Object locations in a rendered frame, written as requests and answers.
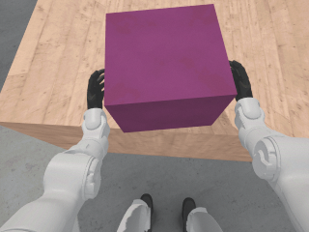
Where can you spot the robot left foot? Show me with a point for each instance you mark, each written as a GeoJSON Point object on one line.
{"type": "Point", "coordinates": [148, 199]}

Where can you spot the robot left forearm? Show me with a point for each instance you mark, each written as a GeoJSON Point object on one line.
{"type": "Point", "coordinates": [95, 137]}

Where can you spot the left robot upper arm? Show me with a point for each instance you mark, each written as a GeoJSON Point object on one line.
{"type": "Point", "coordinates": [71, 179]}

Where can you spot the right robot hand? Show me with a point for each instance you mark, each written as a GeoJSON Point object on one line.
{"type": "Point", "coordinates": [241, 79]}

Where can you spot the robot right forearm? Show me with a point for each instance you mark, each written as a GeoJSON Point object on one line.
{"type": "Point", "coordinates": [250, 121]}

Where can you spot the robot foot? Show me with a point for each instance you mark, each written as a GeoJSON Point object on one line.
{"type": "Point", "coordinates": [188, 206]}
{"type": "Point", "coordinates": [148, 199]}

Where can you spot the robot right foot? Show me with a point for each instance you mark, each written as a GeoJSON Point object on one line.
{"type": "Point", "coordinates": [188, 206]}

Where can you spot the pedestal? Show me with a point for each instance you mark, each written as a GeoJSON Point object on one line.
{"type": "Point", "coordinates": [45, 92]}

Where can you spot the left robot hand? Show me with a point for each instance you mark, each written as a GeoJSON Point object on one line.
{"type": "Point", "coordinates": [94, 94]}

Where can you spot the carton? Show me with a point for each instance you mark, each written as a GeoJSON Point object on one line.
{"type": "Point", "coordinates": [166, 68]}

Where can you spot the right robot upper arm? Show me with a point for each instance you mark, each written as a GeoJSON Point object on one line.
{"type": "Point", "coordinates": [284, 163]}

